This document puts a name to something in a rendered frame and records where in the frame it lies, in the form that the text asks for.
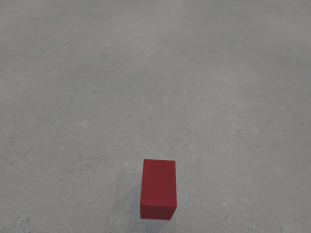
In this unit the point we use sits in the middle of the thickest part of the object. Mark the carton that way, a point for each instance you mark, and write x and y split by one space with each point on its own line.
158 198

